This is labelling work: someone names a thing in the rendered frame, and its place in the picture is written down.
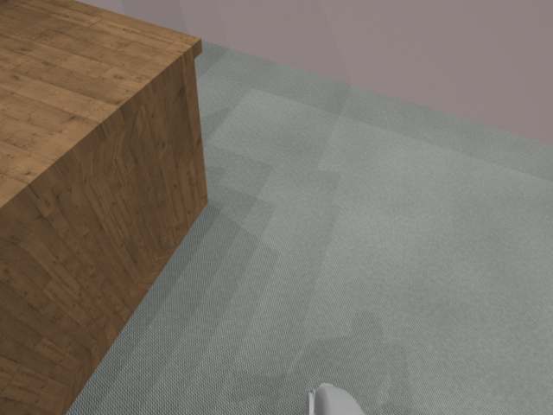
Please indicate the robot right thigh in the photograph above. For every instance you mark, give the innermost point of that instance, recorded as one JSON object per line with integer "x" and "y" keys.
{"x": 329, "y": 400}

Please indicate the table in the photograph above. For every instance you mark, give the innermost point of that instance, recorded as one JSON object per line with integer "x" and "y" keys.
{"x": 102, "y": 175}

